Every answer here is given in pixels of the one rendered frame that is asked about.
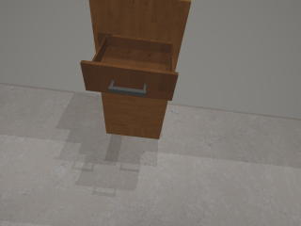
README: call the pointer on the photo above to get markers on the drawer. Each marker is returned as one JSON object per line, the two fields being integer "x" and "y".
{"x": 132, "y": 63}

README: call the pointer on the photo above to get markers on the handle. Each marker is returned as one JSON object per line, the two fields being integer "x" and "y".
{"x": 127, "y": 91}

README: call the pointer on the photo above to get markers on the cabinet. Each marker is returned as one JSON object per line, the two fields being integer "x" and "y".
{"x": 153, "y": 20}

